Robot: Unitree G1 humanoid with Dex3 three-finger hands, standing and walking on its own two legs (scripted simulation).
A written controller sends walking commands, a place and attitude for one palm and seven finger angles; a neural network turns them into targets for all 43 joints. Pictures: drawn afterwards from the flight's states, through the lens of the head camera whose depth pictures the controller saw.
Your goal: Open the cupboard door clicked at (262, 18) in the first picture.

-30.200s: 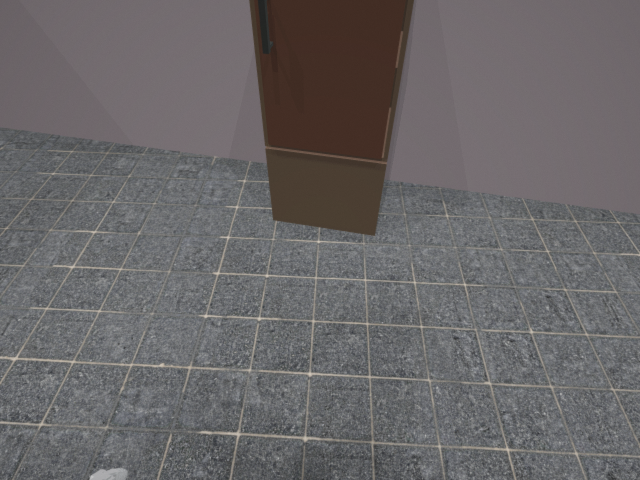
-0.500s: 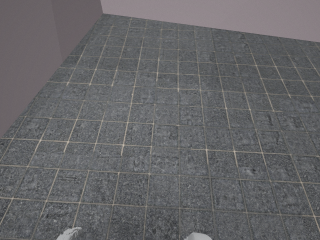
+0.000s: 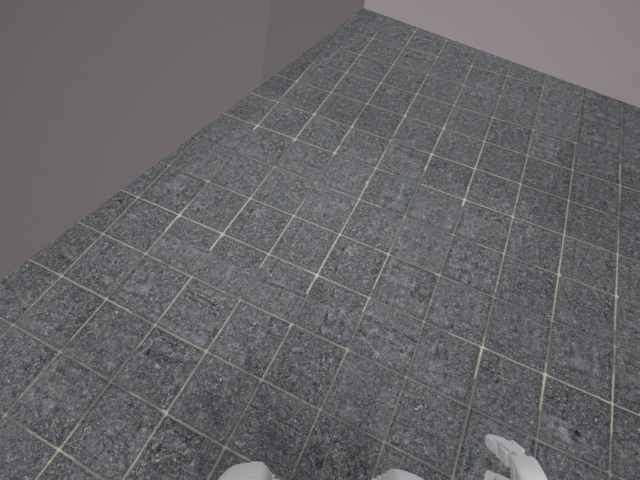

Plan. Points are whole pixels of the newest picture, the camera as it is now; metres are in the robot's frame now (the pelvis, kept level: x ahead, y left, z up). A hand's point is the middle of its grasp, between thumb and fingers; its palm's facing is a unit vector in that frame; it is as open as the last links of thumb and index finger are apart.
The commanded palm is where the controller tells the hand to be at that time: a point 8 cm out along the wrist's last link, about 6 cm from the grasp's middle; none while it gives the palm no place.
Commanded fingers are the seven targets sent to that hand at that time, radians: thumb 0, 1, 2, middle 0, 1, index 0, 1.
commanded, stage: turn to face it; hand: left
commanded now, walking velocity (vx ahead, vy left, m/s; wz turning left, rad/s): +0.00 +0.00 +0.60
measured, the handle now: out of the picture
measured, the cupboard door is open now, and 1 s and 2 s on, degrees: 39 39 39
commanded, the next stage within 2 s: none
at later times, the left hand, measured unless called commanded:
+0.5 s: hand out of the picture +0.05 +0.15 -0.14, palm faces +0.29 -0.93 -0.24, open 7.4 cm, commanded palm none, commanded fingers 0.00 0.90 0.90 -0.20 -0.30 -0.20 -0.30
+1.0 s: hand out of the picture +0.01 +0.13 -0.13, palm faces +0.57 -0.76 -0.31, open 7.4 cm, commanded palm none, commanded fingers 0.00 0.90 0.90 -0.20 -0.30 -0.20 -0.30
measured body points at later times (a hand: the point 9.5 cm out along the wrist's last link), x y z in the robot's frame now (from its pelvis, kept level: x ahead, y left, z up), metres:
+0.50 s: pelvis +0.03 -0.06 +0.02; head +0.08 -0.05 +0.46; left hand +0.04 +0.20 -0.12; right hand +0.18 -0.28 -0.13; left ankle -0.02 +0.07 -0.68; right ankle +0.05 -0.17 -0.72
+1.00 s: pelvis +0.06 -0.09 +0.01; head +0.11 -0.08 +0.46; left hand -0.02 +0.17 -0.11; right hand +0.28 -0.26 -0.14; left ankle -0.04 +0.01 -0.64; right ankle +0.12 -0.18 -0.72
